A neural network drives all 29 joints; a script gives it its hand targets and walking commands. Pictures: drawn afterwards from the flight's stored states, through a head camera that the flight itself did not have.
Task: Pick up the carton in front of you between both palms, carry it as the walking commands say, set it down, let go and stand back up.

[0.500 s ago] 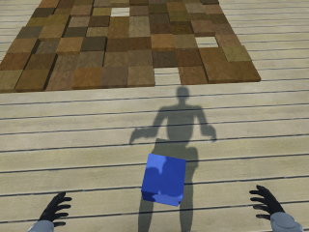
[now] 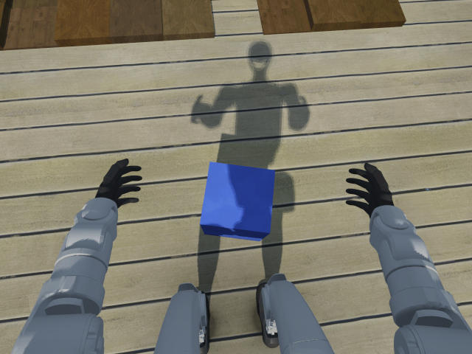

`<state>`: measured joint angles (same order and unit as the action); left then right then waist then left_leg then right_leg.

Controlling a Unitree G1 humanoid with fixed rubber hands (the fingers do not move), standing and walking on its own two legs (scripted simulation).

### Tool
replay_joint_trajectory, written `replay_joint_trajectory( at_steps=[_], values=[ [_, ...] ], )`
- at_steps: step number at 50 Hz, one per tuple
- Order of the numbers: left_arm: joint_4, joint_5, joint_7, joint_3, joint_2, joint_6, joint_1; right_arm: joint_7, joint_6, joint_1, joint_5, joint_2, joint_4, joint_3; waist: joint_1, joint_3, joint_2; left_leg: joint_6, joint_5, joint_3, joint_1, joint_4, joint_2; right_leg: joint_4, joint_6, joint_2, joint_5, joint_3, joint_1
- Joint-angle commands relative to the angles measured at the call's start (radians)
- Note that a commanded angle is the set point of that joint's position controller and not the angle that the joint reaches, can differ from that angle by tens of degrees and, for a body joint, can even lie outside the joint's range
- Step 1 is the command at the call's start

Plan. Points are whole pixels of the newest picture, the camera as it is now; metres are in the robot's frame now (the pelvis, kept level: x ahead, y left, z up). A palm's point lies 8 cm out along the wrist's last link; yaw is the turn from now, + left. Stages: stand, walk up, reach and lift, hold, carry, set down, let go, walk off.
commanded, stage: reach and lift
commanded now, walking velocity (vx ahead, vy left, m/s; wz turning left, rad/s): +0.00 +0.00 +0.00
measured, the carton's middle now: (236, 205) +0.46 -0.05 -0.57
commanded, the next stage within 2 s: none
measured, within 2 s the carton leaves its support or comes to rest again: neither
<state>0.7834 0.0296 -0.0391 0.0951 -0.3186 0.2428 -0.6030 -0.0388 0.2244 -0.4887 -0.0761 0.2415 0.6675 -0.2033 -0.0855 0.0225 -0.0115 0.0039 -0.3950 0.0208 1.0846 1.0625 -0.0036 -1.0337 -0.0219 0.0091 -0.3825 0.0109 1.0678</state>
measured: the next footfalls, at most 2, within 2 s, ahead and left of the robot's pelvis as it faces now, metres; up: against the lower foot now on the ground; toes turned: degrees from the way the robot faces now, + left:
none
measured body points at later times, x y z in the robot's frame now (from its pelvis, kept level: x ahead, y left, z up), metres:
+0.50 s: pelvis -0.02 +0.01 -0.06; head +0.30 +0.01 +0.26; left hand +0.55 +0.13 -0.18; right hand +0.46 -0.24 -0.17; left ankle +0.05 +0.11 -0.66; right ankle +0.05 -0.13 -0.66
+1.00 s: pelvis -0.06 +0.00 -0.25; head +0.30 +0.01 +0.02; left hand +0.51 +0.14 -0.43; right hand +0.44 -0.24 -0.41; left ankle +0.05 +0.11 -0.66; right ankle +0.05 -0.13 -0.65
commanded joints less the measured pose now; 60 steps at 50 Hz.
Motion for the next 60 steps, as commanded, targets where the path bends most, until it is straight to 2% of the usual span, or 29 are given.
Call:
replay_joint_trajectory(
  at_steps=[1, 3, 6, 11, 12, 13, 14, 17, 18, 19, 21, 23, 25, 30, 34, 36, 37, 38, 39, 40, 46, 50, 51, 52, 55, 56, 57, 58, 60],
  values=[
    [0.007, -0.009, 0.012, 0.059, -0.142, 0.001, -0.300, -0.009, 0.002, -0.229, 0.008, 0.115, -0.023, -0.065, -0.009, -0.648, -0.027, -0.014, 0.165, 0.024, -0.294, -0.084, -0.033, 0.065, -0.033, -0.033, 0.210, 0.035, -0.148],
    [-0.019, 0.006, 0.004, 0.023, -0.095, -0.014, -0.430, -0.009, -0.012, -0.353, 0.023, 0.124, -0.066, -0.108, -0.062, -0.668, -0.047, -0.011, 0.139, 0.039, -0.295, -0.098, -0.027, 0.055, -0.027, -0.038, 0.190, 0.040, -0.068],
    [0.076, -0.006, 0.012, 0.042, -0.120, -0.015, -0.586, -0.014, -0.024, -0.503, -0.004, 0.055, 0.024, -0.094, -0.020, -0.732, -0.047, -0.017, 0.085, 0.017, -0.214, -0.062, -0.047, 0.042, -0.032, -0.035, 0.140, 0.034, -0.054],
    [0.112, -0.013, 0.025, 0.061, -0.122, -0.038, -0.815, -0.023, -0.063, -0.677, 0.027, 0.071, 0.035, -0.185, -0.093, -0.830, -0.087, -0.023, 0.079, 0.041, -0.168, -0.057, -0.053, 0.010, -0.032, -0.053, 0.170, 0.058, 0.038],
    [0.180, -0.065, 0.026, 0.087, -0.152, -0.041, -0.849, -0.026, -0.058, -0.738, 0.057, 0.083, 0.038, -0.206, -0.046, -0.850, -0.107, -0.022, 0.069, 0.007, -0.149, -0.026, -0.058, 0.020, -0.044, -0.048, 0.139, 0.032, 0.051],
    [0.112, -0.051, 0.029, 0.074, -0.108, -0.043, -0.920, -0.023, -0.066, -0.706, 0.060, 0.079, 0.113, -0.231, -0.122, -0.869, -0.102, -0.035, 0.074, 0.022, -0.151, -0.049, -0.059, 0.010, -0.035, -0.059, 0.164, 0.063, 0.063],
    [0.163, -0.061, 0.032, 0.091, -0.117, -0.041, -0.930, -0.020, -0.079, -0.780, 0.049, 0.068, 0.046, -0.221, -0.073, -0.941, -0.098, -0.025, 0.113, 0.033, -0.188, -0.037, -0.058, 0.009, -0.033, -0.052, 0.180, 0.054, 0.076],
    [0.189, -0.078, 0.037, 0.115, -0.136, -0.050, -0.938, -0.027, -0.085, -0.779, 0.074, 0.048, 0.040, -0.259, -0.106, -0.989, -0.087, -0.022, 0.154, 0.031, -0.126, 0.003, -0.073, -0.032, -0.047, -0.057, 0.239, 0.072, 0.072],
    [0.188, -0.106, 0.040, 0.105, -0.116, -0.057, -0.937, -0.028, -0.090, -0.773, 0.066, 0.051, 0.060, -0.268, -0.070, -1.033, -0.166, -0.027, 0.205, 0.019, -0.185, -0.012, -0.068, -0.012, -0.045, -0.049, 0.296, 0.061, 0.075],
    [0.193, -0.089, 0.043, 0.115, -0.109, -0.063, -0.945, -0.020, -0.093, -0.736, 0.085, 0.003, 0.085, -0.248, -0.107, -1.038, -0.094, -0.019, 0.265, 0.036, -0.182, -0.002, -0.069, -0.009, -0.048, -0.064, 0.311, 0.069, 0.124],
    [0.181, -0.126, 0.037, 0.116, -0.055, -0.077, -0.903, -0.017, -0.112, -0.711, 0.092, -0.011, 0.046, -0.277, -0.087, -1.048, -0.161, -0.030, 0.421, 0.027, -0.184, 0.056, -0.072, -0.035, -0.047, -0.062, 0.403, 0.061, 0.199],
    [0.163, -0.150, 0.042, 0.162, -0.054, -0.090, -0.870, -0.014, -0.131, -0.677, 0.146, 0.014, 0.059, -0.319, -0.101, -1.093, -0.109, -0.027, 0.471, 0.036, -0.118, 0.098, -0.073, -0.072, -0.054, -0.059, 0.456, 0.059, 0.196],
    [0.111, -0.150, 0.041, 0.138, -0.031, -0.109, -0.862, -0.001, -0.153, -0.690, 0.110, -0.027, 0.013, -0.274, -0.050, -1.117, -0.155, -0.030, 0.573, 0.048, -0.114, 0.146, -0.057, -0.134, -0.043, -0.068, 0.511, 0.054, 0.283],
    [0.130, -0.135, 0.071, 0.111, 0.002, -0.127, -0.821, 0.005, -0.186, -0.675, 0.120, 0.006, 0.034, -0.296, -0.101, -1.078, -0.144, -0.032, 0.560, 0.061, 0.034, 0.277, -0.053, -0.252, -0.048, -0.067, 0.474, 0.063, 0.473],
    [0.160, -0.074, 0.087, 0.101, -0.051, -0.148, -0.851, -0.019, -0.183, -0.726, 0.069, 0.008, 0.061, -0.223, -0.069, -1.063, -0.060, -0.022, 0.387, 0.018, 0.272, 0.407, -0.063, -0.365, -0.057, -0.065, 0.431, 0.043, 0.426],
    [0.207, -0.086, 0.099, 0.094, -0.107, -0.159, -0.841, -0.029, -0.189, -0.730, 0.040, 0.048, 0.075, -0.220, -0.015, -1.043, -0.115, -0.018, 0.300, -0.003, 0.326, 0.492, -0.069, -0.444, -0.066, -0.076, 0.357, 0.039, 0.514],
    [0.135, -0.023, 0.102, 0.047, -0.082, -0.159, -0.887, -0.034, -0.188, -0.696, 0.017, 0.054, 0.152, -0.216, -0.074, -1.122, -0.134, -0.029, 0.352, 0.016, 0.277, 0.507, -0.053, -0.476, -0.059, -0.067, 0.387, 0.053, 0.506],
    [0.129, -0.007, 0.106, 0.038, -0.124, -0.162, -0.893, -0.043, -0.192, -0.708, 0.009, 0.076, 0.105, -0.193, -0.031, -1.147, -0.144, -0.020, 0.338, 0.019, 0.284, 0.518, -0.067, -0.517, -0.060, -0.076, 0.361, 0.056, 0.524],
    [0.127, 0.043, 0.108, -0.019, -0.084, -0.167, -0.898, -0.043, -0.196, -0.695, -0.015, 0.060, 0.147, -0.172, -0.097, -1.147, -0.123, -0.033, 0.336, 0.017, 0.312, 0.551, -0.055, -0.536, -0.057, -0.061, 0.379, 0.067, 0.500],
    [0.140, 0.042, 0.109, -0.012, -0.104, -0.165, -0.895, -0.050, -0.195, -0.740, -0.037, 0.094, 0.119, -0.146, -0.048, -1.141, -0.118, -0.030, 0.311, 0.012, 0.322, 0.597, -0.058, -0.577, -0.050, -0.062, 0.348, 0.046, 0.559],
    [0.064, 0.121, 0.132, -0.072, -0.170, -0.167, -1.040, -0.089, -0.200, -0.876, -0.123, 0.153, 0.032, -0.077, -0.041, -1.231, -0.130, -0.023, 0.179, 0.001, 0.360, 0.711, -0.044, -0.722, -0.048, -0.046, 0.259, 0.073, 0.561],
    [0.176, 0.173, 0.138, -0.117, -0.174, -0.144, -1.114, -0.109, -0.175, -0.948, -0.166, 0.159, 0.163, -0.030, -0.073, -1.110, -0.144, -0.026, 0.027, -0.013, 0.407, 0.784, -0.029, -0.779, -0.038, -0.019, 0.115, 0.058, 0.608],
    [0.177, 0.168, 0.137, -0.093, -0.196, -0.146, -1.123, -0.112, -0.180, -0.963, -0.104, 0.190, 0.188, -0.063, -0.115, -1.053, -0.039, -0.024, 0.006, -0.001, 0.513, 0.785, -0.040, -0.780, -0.048, -0.024, 0.101, 0.071, 0.588],
    [0.185, 0.184, 0.135, -0.129, -0.180, -0.150, -1.113, -0.111, -0.184, -0.960, -0.152, 0.172, 0.201, -0.044, -0.056, -1.102, -0.102, -0.024, 0.048, 0.005, 0.459, 0.813, -0.032, -0.817, -0.044, -0.018, 0.132, 0.049, 0.567],
    [0.297, 0.183, 0.130, -0.128, -0.176, -0.156, -1.162, -0.104, -0.190, -1.027, -0.145, 0.175, 0.307, -0.039, -0.064, -0.886, -0.113, -0.020, -0.064, 0.004, 0.550, 0.830, -0.025, -0.835, -0.029, 0.002, 0.018, 0.057, 0.714],
    [0.378, 0.215, 0.124, -0.172, -0.166, -0.153, -1.158, -0.098, -0.194, -1.009, -0.144, 0.179, 0.399, -0.042, -0.125, -0.863, -0.068, -0.019, -0.095, 0.030, 0.533, 0.818, -0.018, -0.842, -0.042, 0.005, 0.012, 0.068, 0.685],
    [0.322, 0.162, 0.128, -0.152, -0.201, -0.169, -1.194, -0.102, -0.206, -1.047, -0.161, 0.173, 0.360, -0.056, -0.045, -0.909, -0.174, -0.034, -0.023, 0.014, 0.529, 0.864, -0.005, -0.894, -0.033, 0.008, 0.080, 0.046, 0.705],
    [0.327, 0.196, 0.127, -0.161, -0.173, -0.178, -1.219, -0.099, -0.215, -1.082, -0.147, 0.159, 0.363, -0.046, -0.086, -0.910, -0.107, -0.022, 0.014, 0.031, 0.503, 0.859, -0.022, -0.874, -0.038, -0.001, 0.093, 0.053, 0.704],
    [0.342, 0.160, 0.131, -0.113, -0.250, -0.194, -1.205, -0.099, -0.222, -1.093, -0.172, 0.181, 0.369, -0.014, -0.033, -0.893, -0.095, -0.020, 0.038, 0.017, 0.548, 0.914, -0.006, -0.906, -0.039, 0.003, 0.108, 0.018, 0.678]
  ],
)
